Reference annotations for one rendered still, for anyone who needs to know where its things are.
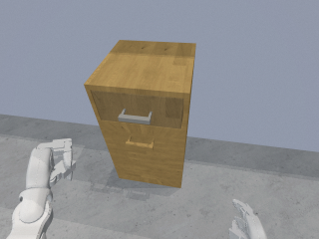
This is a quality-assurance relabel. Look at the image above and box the cabinet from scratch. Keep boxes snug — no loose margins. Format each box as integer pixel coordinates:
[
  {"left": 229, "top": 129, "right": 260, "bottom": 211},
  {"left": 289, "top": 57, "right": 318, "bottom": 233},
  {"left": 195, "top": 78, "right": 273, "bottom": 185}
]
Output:
[{"left": 84, "top": 40, "right": 196, "bottom": 188}]

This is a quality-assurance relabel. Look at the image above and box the robot right hand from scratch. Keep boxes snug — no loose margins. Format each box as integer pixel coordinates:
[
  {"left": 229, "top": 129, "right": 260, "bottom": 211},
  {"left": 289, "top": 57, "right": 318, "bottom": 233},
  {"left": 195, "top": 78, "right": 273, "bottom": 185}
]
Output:
[{"left": 228, "top": 199, "right": 268, "bottom": 239}]

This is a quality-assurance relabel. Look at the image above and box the robot left hand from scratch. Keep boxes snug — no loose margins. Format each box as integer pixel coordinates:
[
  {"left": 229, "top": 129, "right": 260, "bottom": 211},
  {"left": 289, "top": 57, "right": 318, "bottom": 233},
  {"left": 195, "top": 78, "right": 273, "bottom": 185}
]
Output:
[{"left": 25, "top": 138, "right": 76, "bottom": 190}]

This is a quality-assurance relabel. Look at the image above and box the drawer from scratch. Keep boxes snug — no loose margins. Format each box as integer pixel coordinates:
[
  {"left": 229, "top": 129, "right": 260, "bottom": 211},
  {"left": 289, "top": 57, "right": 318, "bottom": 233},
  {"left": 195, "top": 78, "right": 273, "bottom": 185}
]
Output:
[{"left": 92, "top": 90, "right": 184, "bottom": 129}]

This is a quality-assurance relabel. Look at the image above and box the robot left forearm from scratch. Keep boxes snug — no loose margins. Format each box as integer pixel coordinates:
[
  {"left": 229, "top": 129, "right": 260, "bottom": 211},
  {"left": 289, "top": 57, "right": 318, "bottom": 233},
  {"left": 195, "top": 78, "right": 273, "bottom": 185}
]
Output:
[{"left": 6, "top": 187, "right": 54, "bottom": 239}]

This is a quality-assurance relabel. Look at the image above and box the handle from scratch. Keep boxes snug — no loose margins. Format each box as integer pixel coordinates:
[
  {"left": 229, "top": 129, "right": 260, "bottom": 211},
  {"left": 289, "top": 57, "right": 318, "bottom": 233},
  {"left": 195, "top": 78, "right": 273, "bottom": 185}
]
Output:
[
  {"left": 118, "top": 109, "right": 153, "bottom": 124},
  {"left": 125, "top": 141, "right": 154, "bottom": 151}
]

